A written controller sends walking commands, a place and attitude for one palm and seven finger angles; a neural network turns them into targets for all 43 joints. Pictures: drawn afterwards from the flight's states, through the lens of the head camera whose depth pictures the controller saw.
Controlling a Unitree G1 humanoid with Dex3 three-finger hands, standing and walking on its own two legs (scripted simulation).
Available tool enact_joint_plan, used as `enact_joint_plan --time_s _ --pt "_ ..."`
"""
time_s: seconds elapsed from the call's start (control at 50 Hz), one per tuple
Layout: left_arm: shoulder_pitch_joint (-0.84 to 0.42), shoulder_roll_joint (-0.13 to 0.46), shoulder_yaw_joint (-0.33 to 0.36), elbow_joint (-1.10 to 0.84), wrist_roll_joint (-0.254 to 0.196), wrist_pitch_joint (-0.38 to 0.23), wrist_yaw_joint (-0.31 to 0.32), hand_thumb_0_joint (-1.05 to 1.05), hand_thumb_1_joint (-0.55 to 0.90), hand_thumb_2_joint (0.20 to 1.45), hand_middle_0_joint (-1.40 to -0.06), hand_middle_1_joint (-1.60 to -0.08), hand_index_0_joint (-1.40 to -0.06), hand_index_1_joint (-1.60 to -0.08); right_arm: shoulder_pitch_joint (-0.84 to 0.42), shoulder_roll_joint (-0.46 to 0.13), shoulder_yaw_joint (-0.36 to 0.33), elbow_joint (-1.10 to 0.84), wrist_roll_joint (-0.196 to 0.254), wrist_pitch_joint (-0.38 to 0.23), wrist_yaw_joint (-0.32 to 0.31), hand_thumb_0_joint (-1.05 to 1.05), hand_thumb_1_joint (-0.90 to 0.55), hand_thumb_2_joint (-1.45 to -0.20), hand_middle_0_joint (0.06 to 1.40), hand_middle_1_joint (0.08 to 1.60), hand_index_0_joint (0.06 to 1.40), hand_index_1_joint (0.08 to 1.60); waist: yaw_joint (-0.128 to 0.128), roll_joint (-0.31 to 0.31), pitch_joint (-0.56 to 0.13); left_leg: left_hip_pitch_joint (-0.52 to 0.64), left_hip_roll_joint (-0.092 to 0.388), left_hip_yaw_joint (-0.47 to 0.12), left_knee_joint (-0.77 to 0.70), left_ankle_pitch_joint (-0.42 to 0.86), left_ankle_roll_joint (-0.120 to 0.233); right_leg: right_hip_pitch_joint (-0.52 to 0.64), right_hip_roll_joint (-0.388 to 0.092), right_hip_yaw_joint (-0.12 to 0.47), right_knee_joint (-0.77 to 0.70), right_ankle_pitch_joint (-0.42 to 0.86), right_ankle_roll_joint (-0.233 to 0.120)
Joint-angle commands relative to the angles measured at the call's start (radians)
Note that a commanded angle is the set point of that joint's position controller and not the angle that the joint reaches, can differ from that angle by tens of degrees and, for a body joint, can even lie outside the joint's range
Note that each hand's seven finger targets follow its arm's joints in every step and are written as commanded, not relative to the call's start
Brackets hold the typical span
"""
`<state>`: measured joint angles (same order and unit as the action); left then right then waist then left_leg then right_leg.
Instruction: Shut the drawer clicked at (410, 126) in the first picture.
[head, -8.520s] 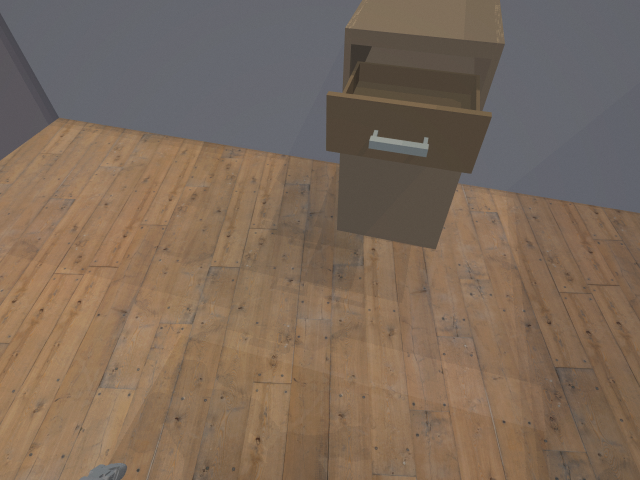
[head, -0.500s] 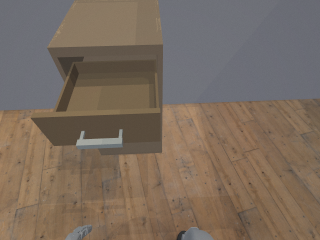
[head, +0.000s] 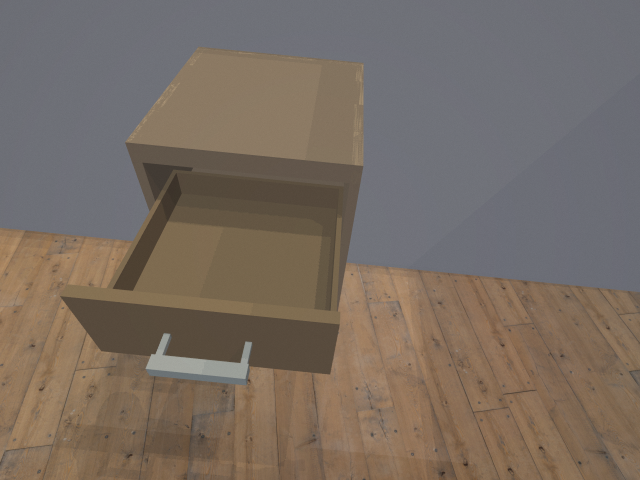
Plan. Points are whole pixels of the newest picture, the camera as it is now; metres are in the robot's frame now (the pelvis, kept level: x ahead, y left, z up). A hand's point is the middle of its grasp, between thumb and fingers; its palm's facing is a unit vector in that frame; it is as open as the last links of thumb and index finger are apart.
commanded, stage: come to a stop and stand still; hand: left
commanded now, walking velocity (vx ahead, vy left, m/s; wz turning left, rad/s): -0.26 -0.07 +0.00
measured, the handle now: (203, 356) +0.28 +0.20 -0.06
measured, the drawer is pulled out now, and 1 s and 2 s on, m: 0.30 0.30 0.30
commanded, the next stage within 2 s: look again from close up in 1.70 s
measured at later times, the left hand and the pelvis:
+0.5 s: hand out of the picture +0.01 +0.14 -0.15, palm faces +0.01 -0.94 -0.33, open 7.4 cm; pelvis -0.02 -0.06 +0.00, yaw -1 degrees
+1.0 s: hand out of the picture +0.02 +0.15 -0.17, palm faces +0.07 -0.97 -0.24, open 7.4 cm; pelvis -0.02 -0.04 +0.00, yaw +1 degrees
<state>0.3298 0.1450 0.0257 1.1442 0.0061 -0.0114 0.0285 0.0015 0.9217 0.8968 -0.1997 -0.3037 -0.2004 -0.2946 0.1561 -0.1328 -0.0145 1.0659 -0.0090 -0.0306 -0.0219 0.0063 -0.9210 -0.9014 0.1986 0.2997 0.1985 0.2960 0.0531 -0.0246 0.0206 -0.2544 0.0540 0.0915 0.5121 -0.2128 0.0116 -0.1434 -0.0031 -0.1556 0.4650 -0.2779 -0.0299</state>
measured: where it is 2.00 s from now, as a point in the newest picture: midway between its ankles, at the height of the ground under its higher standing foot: outside the picture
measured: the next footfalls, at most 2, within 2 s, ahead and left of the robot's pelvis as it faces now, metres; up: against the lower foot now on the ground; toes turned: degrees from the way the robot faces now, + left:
left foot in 0.90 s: +0.00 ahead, +0.09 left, +0.00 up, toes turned +4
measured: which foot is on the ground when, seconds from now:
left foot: down 0.00-0.34, up 0.36-0.88, down 0.90-1.00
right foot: down 0.00-1.00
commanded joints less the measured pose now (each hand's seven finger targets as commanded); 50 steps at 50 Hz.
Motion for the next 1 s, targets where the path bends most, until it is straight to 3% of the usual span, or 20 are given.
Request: enact_joint_plan --time_s 0.0,0.04,0.16,0.24,0.26,0.28,0.3,0.32,0.34,0.4,0.5,0.56,0.72,0.8,0.82,0.86,0.88,0.9,0.92,0.98 --pt "0.081 0.084 0.002 -0.030 0.003 0.010 0.014 0.000 0.900 0.900 -0.200 -0.300 -0.200 -0.300 0.070 -0.125 -0.018 -0.009 0.010 0.010 -0.033 0.000 -0.900 -0.900 0.200 0.300 0.200 0.300 -0.027 0.191 0.038 0.098 0.187 -0.163 -0.174 0.580 0.073 -0.061 -0.091 0.102 -0.023 0.077 0.030" --pt "0.091 0.088 0.010 -0.040 0.007 0.019 0.013 0.000 0.900 0.900 -0.200 -0.300 -0.200 -0.300 0.072 -0.141 -0.033 -0.020 0.007 0.019 -0.039 0.000 -0.900 -0.900 0.200 0.300 0.200 0.300 -0.037 0.171 0.007 0.153 0.200 -0.164 -0.160 0.625 0.086 -0.098 -0.087 0.105 0.024 0.067 0.026" --pt "0.084 0.067 0.036 -0.093 0.015 0.041 0.015 0.000 0.900 0.900 -0.200 -0.300 -0.200 -0.300 0.047 -0.177 -0.069 -0.055 -0.006 0.037 -0.042 0.000 -0.900 -0.900 0.200 0.300 0.200 0.300 -0.042 0.135 -0.096 0.173 0.303 -0.211 -0.140 0.699 0.208 -0.227 -0.048 0.159 0.398 -0.244 0.031" --pt "0.130 0.040 0.029 -0.086 0.017 0.026 0.015 0.000 0.900 0.900 -0.200 -0.300 -0.200 -0.300 0.001 -0.162 -0.067 -0.066 -0.008 0.042 -0.020 0.000 -0.900 -0.900 0.200 0.300 0.200 0.300 -0.010 0.127 -0.119 0.066 0.214 -0.136 -0.092 0.392 0.129 -0.071 -0.053 0.122 0.121 -0.035 0.037" --pt "0.076 0.199 -0.008 -0.149 0.024 0.011 0.011 0.000 0.900 0.900 -0.200 -0.300 -0.200 -0.300 -0.016 -0.224 -0.056 -0.120 -0.008 0.035 -0.015 0.000 -0.900 -0.900 0.200 0.300 0.200 0.300 -0.024 0.120 -0.030 0.075 0.106 -0.116 -0.141 0.102 0.078 -0.086 -0.005 0.093 0.095 -0.115 0.039" --pt "0.097 0.148 0.006 -0.173 0.022 0.018 0.016 0.000 0.900 0.900 -0.200 -0.300 -0.200 -0.300 -0.073 -0.189 -0.074 -0.166 -0.007 0.030 0.002 0.000 -0.900 -0.900 0.200 0.300 0.200 0.300 0.005 0.020 -0.051 -0.036 0.100 -0.109 -0.047 -0.168 0.021 -0.166 -0.075 0.218 -0.033 -0.132 0.014" --pt "0.060 0.192 0.002 -0.192 0.032 0.012 0.020 0.000 0.900 0.900 -0.200 -0.300 -0.200 -0.300 -0.054 -0.144 -0.060 -0.185 -0.004 0.049 0.015 0.000 -0.900 -0.900 0.200 0.300 0.200 0.300 -0.024 -0.092 -0.033 -0.047 -0.007 -0.054 0.073 -0.199 -0.015 -0.208 -0.173 0.360 -0.161 -0.211 -0.028" --pt "0.007 0.223 0.007 -0.213 0.028 -0.001 0.026 0.000 0.900 0.900 -0.200 -0.300 -0.200 -0.300 -0.040 -0.103 -0.051 -0.186 -0.009 0.070 0.027 0.000 -0.900 -0.900 0.200 0.300 0.200 0.300 -0.039 -0.237 0.018 -0.103 -0.039 -0.067 0.193 -0.206 -0.035 -0.260 -0.261 0.505 -0.273 -0.394 -0.061" --pt "-0.029 0.218 0.008 -0.230 0.023 -0.010 0.031 0.000 0.900 0.900 -0.200 -0.300 -0.200 -0.300 -0.015 -0.128 -0.054 -0.179 -0.015 0.081 0.031 0.000 -0.900 -0.900 0.200 0.300 0.200 0.300 -0.051 -0.236 0.070 -0.166 -0.028 -0.122 0.296 -0.183 -0.032 -0.269 -0.284 0.542 -0.303 -0.391 -0.061" --pt "-0.048 0.222 0.017 -0.249 0.018 -0.017 0.028 0.000 0.900 0.900 -0.200 -0.300 -0.200 -0.300 0.040 -0.142 -0.053 -0.168 -0.013 0.081 0.038 0.000 -0.900 -0.900 0.200 0.300 0.200 0.300 -0.067 -0.062 0.080 -0.237 -0.015 -0.119 0.409 -0.135 -0.035 -0.136 -0.269 0.454 -0.239 -0.116 -0.086" --pt "0.004 0.248 0.038 -0.242 0.016 -0.016 0.032 0.000 0.900 0.900 -0.200 -0.300 -0.200 -0.300 0.008 -0.154 -0.047 -0.192 -0.007 0.081 0.032 0.000 -0.900 -0.900 0.200 0.300 0.200 0.300 -0.017 -0.066 0.022 -0.283 -0.018 -0.092 0.366 -0.171 -0.050 0.097 -0.299 0.370 -0.131 0.391 -0.132" --pt "-0.005 0.258 0.042 -0.246 0.016 -0.008 0.035 0.000 0.900 0.900 -0.200 -0.300 -0.200 -0.300 0.000 -0.155 -0.046 -0.191 -0.005 0.087 0.030 0.000 -0.900 -0.900 0.200 0.300 0.200 0.300 -0.006 -0.081 0.004 -0.271 -0.027 -0.078 0.343 -0.178 -0.051 0.137 -0.303 0.349 -0.097 0.537 -0.136" --pt "-0.082 0.252 0.045 -0.253 0.020 0.003 0.035 0.000 0.900 0.900 -0.200 -0.300 -0.200 -0.300 -0.017 -0.161 -0.045 -0.181 -0.003 0.084 0.031 0.000 -0.900 -0.900 0.200 0.300 0.200 0.300 -0.020 -0.104 -0.033 -0.159 -0.026 -0.068 0.250 -0.166 -0.044 0.075 -0.287 0.326 -0.126 0.392 -0.125" --pt "-0.128 0.231 0.032 -0.238 0.014 0.007 0.028 0.000 0.900 0.900 -0.200 -0.300 -0.200 -0.300 0.053 -0.147 -0.035 -0.134 -0.005 0.065 0.025 0.000 -0.900 -0.900 0.200 0.300 0.200 0.300 -0.059 -0.099 -0.034 0.037 -0.045 -0.036 0.015 -0.060 -0.029 -0.029 -0.222 0.285 -0.112 0.254 -0.070" --pt "-0.135 0.215 0.026 -0.230 0.010 0.009 0.027 0.000 0.900 0.900 -0.200 -0.300 -0.200 -0.300 0.080 -0.153 -0.033 -0.118 -0.007 0.056 0.021 0.000 -0.900 -0.900 0.200 0.300 0.200 0.300 -0.070 -0.069 -0.036 0.101 -0.028 -0.047 -0.056 -0.015 -0.018 -0.069 -0.198 0.265 -0.085 0.210 -0.046" --pt "-0.120 0.173 0.014 -0.229 0.009 0.014 0.021 0.000 0.900 0.900 -0.200 -0.300 -0.200 -0.300 0.091 -0.200 -0.035 -0.107 -0.010 0.044 0.014 0.000 -0.900 -0.900 0.200 0.300 0.200 0.300 -0.061 0.052 -0.035 0.173 0.093 -0.139 -0.085 0.135 0.030 -0.146 -0.112 0.196 -0.055 0.083 0.007" --pt "-0.103 0.158 0.012 -0.225 0.012 0.012 0.021 0.000 0.900 0.900 -0.200 -0.300 -0.200 -0.300 0.078 -0.208 -0.032 -0.108 -0.012 0.046 0.012 0.000 -0.900 -0.900 0.200 0.300 0.200 0.300 -0.048 0.039 -0.014 0.126 0.115 -0.141 -0.076 0.128 0.040 -0.130 -0.099 0.180 -0.086 0.055 0.017" --pt "-0.098 0.157 0.011 -0.216 0.010 0.002 0.019 0.000 0.900 0.900 -0.200 -0.300 -0.200 -0.300 0.081 -0.194 -0.025 -0.099 -0.012 0.043 0.007 0.000 -0.900 -0.900 0.200 0.300 0.200 0.300 -0.049 -0.006 -0.020 0.121 0.095 -0.109 -0.038 0.181 0.028 -0.096 -0.102 0.198 -0.092 0.166 0.013" --pt "-0.109 0.174 0.011 -0.195 0.010 0.004 0.019 0.000 0.900 0.900 -0.200 -0.300 -0.200 -0.300 0.080 -0.175 -0.019 -0.084 -0.010 0.037 0.007 0.000 -0.900 -0.900 0.200 0.300 0.200 0.300 -0.056 0.072 -0.037 0.121 0.072 -0.105 -0.052 0.235 0.018 -0.052 -0.113 0.183 -0.062 0.232 0.007" --pt "-0.076 0.173 0.008 -0.166 0.008 0.001 0.018 0.000 0.900 0.900 -0.200 -0.300 -0.200 -0.300 0.069 -0.165 -0.013 -0.065 -0.006 0.034 0.001 0.000 -0.900 -0.900 0.200 0.300 0.200 0.300 -0.045 0.074 -0.045 0.129 0.071 -0.101 -0.063 0.250 0.016 -0.014 -0.113 0.179 -0.058 0.261 0.006"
